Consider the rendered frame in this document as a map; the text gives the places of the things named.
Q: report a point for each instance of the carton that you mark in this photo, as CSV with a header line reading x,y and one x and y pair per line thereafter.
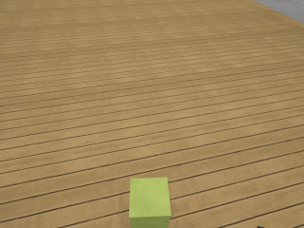
x,y
149,203

